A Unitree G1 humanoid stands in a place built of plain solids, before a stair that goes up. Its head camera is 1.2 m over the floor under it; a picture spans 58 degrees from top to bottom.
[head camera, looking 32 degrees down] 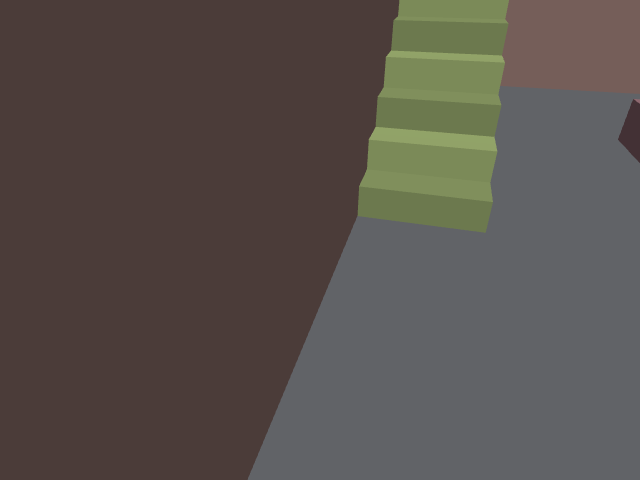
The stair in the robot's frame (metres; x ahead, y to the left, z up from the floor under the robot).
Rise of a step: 0.18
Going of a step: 0.24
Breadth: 0.70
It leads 15 degrees to the right of straight ahead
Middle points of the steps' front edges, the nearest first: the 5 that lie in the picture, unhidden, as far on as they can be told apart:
2.09 -0.55 0.19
2.32 -0.62 0.37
2.56 -0.68 0.55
2.80 -0.75 0.74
3.03 -0.81 0.92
